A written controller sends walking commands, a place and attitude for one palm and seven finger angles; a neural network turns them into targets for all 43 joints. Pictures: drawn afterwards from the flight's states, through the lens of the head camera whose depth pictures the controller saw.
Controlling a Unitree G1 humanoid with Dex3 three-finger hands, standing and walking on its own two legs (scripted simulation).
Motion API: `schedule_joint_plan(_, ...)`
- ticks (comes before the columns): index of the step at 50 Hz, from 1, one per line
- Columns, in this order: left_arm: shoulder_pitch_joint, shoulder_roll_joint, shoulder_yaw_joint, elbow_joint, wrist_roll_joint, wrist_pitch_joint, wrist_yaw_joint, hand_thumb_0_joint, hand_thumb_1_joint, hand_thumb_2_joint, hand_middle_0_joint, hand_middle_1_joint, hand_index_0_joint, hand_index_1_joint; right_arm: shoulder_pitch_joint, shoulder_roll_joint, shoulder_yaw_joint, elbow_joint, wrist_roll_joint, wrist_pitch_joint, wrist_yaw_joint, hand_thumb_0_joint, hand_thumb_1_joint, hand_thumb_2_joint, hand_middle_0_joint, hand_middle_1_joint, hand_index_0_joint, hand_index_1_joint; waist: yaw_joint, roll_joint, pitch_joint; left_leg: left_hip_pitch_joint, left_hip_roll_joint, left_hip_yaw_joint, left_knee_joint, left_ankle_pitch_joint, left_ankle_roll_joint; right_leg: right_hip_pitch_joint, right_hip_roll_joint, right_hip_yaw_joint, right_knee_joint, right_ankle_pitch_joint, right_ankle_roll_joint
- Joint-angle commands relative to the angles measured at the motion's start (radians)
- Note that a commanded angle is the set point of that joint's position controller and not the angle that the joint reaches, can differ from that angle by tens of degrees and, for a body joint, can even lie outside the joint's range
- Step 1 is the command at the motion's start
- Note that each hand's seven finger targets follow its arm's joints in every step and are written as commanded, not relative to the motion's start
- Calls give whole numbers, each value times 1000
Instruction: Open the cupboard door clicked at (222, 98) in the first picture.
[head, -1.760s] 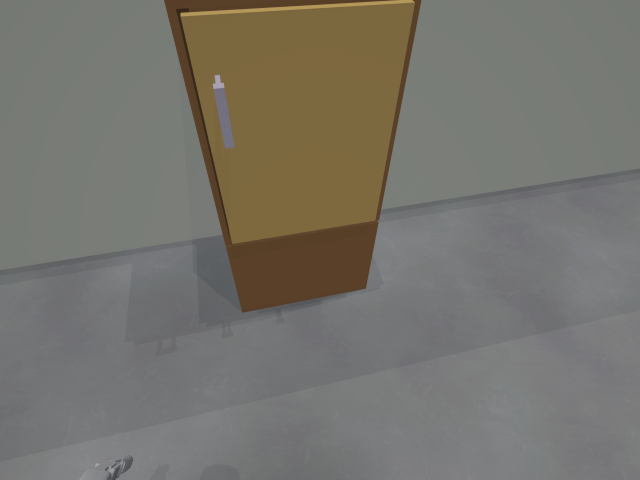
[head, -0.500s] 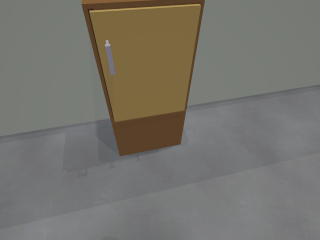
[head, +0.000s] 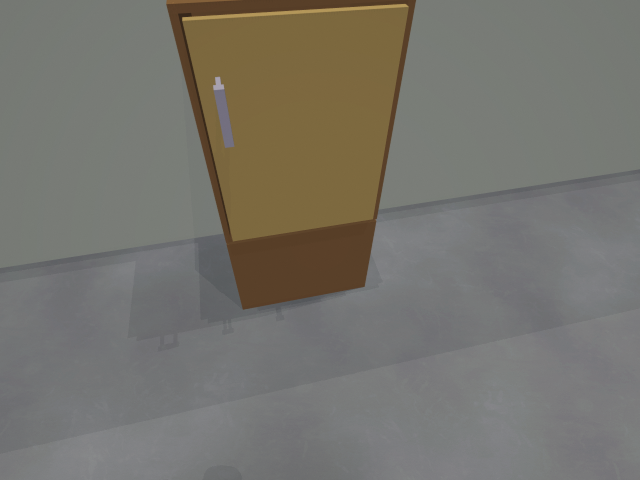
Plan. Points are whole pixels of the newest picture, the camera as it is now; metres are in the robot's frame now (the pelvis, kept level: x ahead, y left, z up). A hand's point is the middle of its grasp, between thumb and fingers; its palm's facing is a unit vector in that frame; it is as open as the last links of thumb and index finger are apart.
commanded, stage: turn to face it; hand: left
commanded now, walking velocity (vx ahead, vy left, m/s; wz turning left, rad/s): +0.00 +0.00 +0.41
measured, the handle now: (223, 112) +0.77 +0.25 +0.05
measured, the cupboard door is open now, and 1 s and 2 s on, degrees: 0 0 0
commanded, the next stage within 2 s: take the last steps up to it in 0.56 s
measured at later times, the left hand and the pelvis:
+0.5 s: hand out of the picture +0.01 +0.21 -0.17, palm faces +0.15 -0.95 -0.26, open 7.3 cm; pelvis -0.03 +0.00 -0.01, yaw +8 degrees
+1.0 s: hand out of the picture -0.13 +0.15 -0.20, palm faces +0.28 -0.95 -0.13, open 7.4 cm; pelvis -0.03 +0.00 -0.01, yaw +13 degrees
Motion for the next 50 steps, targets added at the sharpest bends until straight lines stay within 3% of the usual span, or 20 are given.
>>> schedule_joint_plan(1, 23, 116, 31, -61, 1, 5, 22, 0, 900, 900, -200, -300, -200, -300, -1, -101, -17, -68, -4, -2, -6, 0, -900, -900, 200, 300, 200, 300, 6, 4, -73, -42, 96, -90, 6, 195, 22, 21, -138, 68, 5, 167, -2)
schedule_joint_plan(8, 56, 131, 51, -108, 6, 21, 33, 0, 900, 900, -200, -300, -200, -300, 53, -65, -34, -106, -4, 26, -3, 0, -900, -900, 200, 300, 200, 300, 2, -91, -81, -114, 37, -51, 196, 121, 6, -18, -247, 106, 20, 179, -65)
schedule_joint_plan(11, 30, 113, 55, -139, 8, 26, 34, 0, 900, 900, -200, -300, -200, -300, 90, -53, -45, -115, -6, 30, -2, 0, -900, -900, 200, 300, 200, 300, -17, -75, -67, -94, 47, -75, 192, 97, 16, -100, -236, 72, 64, 98, -64)
schedule_joint_plan(13, 14, 72, 53, -156, 7, 32, 32, 0, 900, 900, -200, -300, -200, -300, 102, -74, -48, -127, -13, 26, 1, 0, -900, -900, 200, 300, 200, 300, -25, 76, -35, -134, 113, -217, 65, 133, 57, -137, -123, -26, 194, -35, -1)
schedule_joint_plan(14, 16, 39, 51, -163, 4, 33, 33, 0, 900, 900, -200, -300, -200, -300, 105, -100, -55, -133, -17, 22, -3, 0, -900, -900, 200, 300, 200, 300, -21, 179, -13, -157, 189, -363, -43, 139, 112, -152, -45, -71, 304, -133, 33)
schedule_joint_plan(16, 28, 22, 54, -167, 4, 33, 37, 0, 900, 900, -200, -300, -200, -300, 124, -109, -65, -140, -13, 15, -16, 0, -900, -900, 200, 300, 200, 300, -22, 231, -24, -104, 248, -476, -107, 243, 203, -230, -29, 1, 509, -334, 29)
schedule_joint_plan(19, 70, -12, 56, -160, 1, 31, 35, 0, 900, 900, -200, -300, -200, -300, 112, -88, -70, -154, -15, 17, -27, 0, -900, -900, 200, 300, 200, 300, -7, 181, -69, -41, 229, -423, -48, 317, 224, -253, -36, 30, 521, -323, 27)
schedule_joint_plan(25, 163, -58, 56, -144, -6, 17, 33, 0, 900, 900, -200, -300, -200, -300, 129, -62, -86, -155, -11, 29, -23, 0, -900, -900, 200, 300, 200, 300, 10, 129, -150, -51, 128, -349, 43, 291, 145, -33, 9, -17, 124, -111, 37)
schedule_joint_plan(26, 187, -41, 61, -136, -3, 13, 37, 0, 900, 900, -200, -300, -200, -300, 123, -38, -84, -159, -5, 30, -19, 0, -900, -900, 200, 300, 200, 300, 21, 93, -138, -142, 90, -320, 71, 182, 105, 69, -15, -8, 8, -26, 35)
schedule_joint_plan(27, 208, 16, 72, -134, 7, 5, 42, 0, 900, 900, -200, -300, -200, -300, 123, 5, -78, -165, 3, 29, -13, 0, -900, -900, 200, 300, 200, 300, 30, -35, -139, -276, 24, -239, 177, 31, 51, 179, -144, 107, -72, -25, 5)
schedule_joint_plan(28, 198, 96, 89, -141, 18, 0, 47, 0, 900, 900, -200, -300, -200, -300, 109, 58, -71, -195, 2, 29, -12, 0, -900, -900, 200, 300, 200, 300, 32, -272, -73, -428, -84, -70, 360, -224, -10, 164, -371, 339, -124, 45, -88)
schedule_joint_plan(29, 190, 97, 82, -158, 13, 4, 44, 0, 900, 900, -200, -300, -200, -300, 71, 17, -88, -201, -11, 36, -12, 0, -900, -900, 200, 300, 200, 300, 45, -203, -41, -397, -53, -79, 524, -332, -9, 16, -437, 335, -118, 121, -152)
schedule_joint_plan(32, 92, 24, 72, -174, 14, 2, 45, 0, 900, 900, -200, -300, -200, -300, 108, 30, -94, -154, -12, 58, 1, 0, -900, -900, 200, 300, 200, 300, -20, -128, 60, -370, -11, -65, 746, -225, -12, -135, -319, 193, -119, 83, -144)
schedule_joint_plan(34, 119, -3, 64, -163, 18, -9, 39, 0, 900, 900, -200, -300, -200, -300, 141, 56, -83, -131, -14, 53, 3, 0, -900, -900, 200, 300, 200, 300, -25, -121, 47, -347, -1, -26, 744, -170, -19, -105, -264, 112, -114, 64, -132)
schedule_joint_plan(40, 273, 1, 62, -79, 30, -18, 23, 0, 900, 900, -200, -300, -200, -300, 53, 88, -66, -155, -26, 20, 13, 0, -900, -900, 200, 300, 200, 300, 44, -184, 99, -278, 44, 89, 392, -243, -5, -88, -257, 163, -204, -321, -160)
schedule_joint_plan(44, 269, -22, 64, -47, 13, -13, 11, 0, 900, 900, -200, -300, -200, -300, 209, 95, -53, -90, -21, -19, -4, 0, -900, -900, 200, 300, 200, 300, -17, -89, 23, 49, 28, 134, 38, -112, 9, -172, -164, 82, -36, -262, -111)
schedule_joint_plan(45, 272, -66, 55, -51, 5, -12, 5, 0, 900, 900, -200, -300, -200, -300, 288, 38, -65, -60, -19, -31, -16, 0, -900, -900, 200, 300, 200, 300, -50, 78, -17, 206, 146, -22, -54, -163, 39, -285, -110, 23, 132, -237, -66)
schedule_joint_plan(46, 257, -115, 47, -77, 7, -13, -5, 0, 900, 900, -200, -300, -200, -300, 377, -67, -91, -41, -28, -35, -26, 0, -900, -900, 200, 300, 200, 300, -83, 320, -26, 287, 383, -334, -149, -239, 117, -471, -23, -103, 379, -290, -15)
schedule_joint_plan(47, 178, -82, 51, -113, 25, -11, -8, 0, 900, 900, -200, -300, -200, -300, 419, -103, -98, -35, -26, -28, -32, 0, -900, -900, 200, 300, 200, 300, -102, 240, 25, 253, 481, -413, -186, -222, 173, -551, -32, -59, 526, -353, -15)
schedule_joint_plan(50, 129, -79, 73, -93, 33, 1, -27, 0, 900, 900, -200, -300, -200, -300, 342, 0, -68, -32, -29, -42, -47, 0, -900, -900, 200, 300, 200, 300, -67, 173, 128, 105, 407, -231, -193, -41, 155, -572, -94, 12, 713, -193, -3)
